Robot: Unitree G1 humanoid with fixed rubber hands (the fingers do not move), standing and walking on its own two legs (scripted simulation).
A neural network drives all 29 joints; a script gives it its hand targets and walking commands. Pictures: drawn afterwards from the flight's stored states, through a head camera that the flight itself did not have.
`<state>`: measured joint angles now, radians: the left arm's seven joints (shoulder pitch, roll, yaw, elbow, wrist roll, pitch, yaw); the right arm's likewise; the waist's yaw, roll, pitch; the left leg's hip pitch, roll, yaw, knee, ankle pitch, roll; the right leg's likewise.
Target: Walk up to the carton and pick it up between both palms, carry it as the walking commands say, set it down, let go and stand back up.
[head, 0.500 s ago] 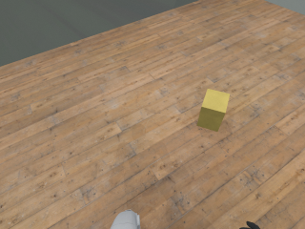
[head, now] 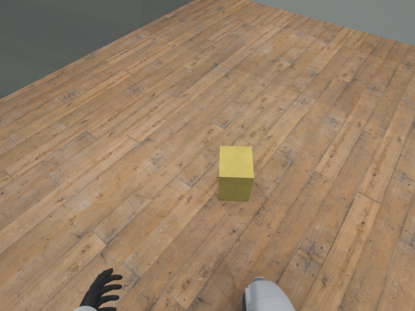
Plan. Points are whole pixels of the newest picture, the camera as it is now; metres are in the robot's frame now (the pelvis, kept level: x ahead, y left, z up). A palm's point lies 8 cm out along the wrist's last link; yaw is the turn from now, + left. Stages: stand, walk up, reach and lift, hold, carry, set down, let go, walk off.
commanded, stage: walk up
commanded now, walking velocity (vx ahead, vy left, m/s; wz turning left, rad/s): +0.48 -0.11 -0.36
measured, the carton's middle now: (234, 174) +0.81 -0.20 -0.66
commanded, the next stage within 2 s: none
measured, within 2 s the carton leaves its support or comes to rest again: neither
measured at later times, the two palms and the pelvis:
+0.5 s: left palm (128, 278) +0.23 +0.19 -0.14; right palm (324, 209) +0.32 -0.30 -0.11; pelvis +0.22 -0.05 +0.00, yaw -7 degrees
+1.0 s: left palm (163, 175) +0.48 +0.10 -0.12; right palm (359, 231) +0.27 -0.38 -0.15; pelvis +0.30 -0.12 -0.01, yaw -9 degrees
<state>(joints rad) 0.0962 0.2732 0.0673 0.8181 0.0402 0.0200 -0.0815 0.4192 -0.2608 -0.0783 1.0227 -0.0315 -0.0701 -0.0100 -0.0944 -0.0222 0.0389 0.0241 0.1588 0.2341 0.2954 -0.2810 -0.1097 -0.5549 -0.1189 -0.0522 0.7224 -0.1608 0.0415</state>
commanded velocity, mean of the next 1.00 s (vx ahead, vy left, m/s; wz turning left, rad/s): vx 0.18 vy -0.04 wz -0.17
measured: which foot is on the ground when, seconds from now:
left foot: down 0.00-0.10, up 0.12-0.48, down 0.50-0.92, up 0.94-1.00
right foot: up 0.00-0.06, down 0.08-0.52, up 0.54-0.90, down 0.92-1.00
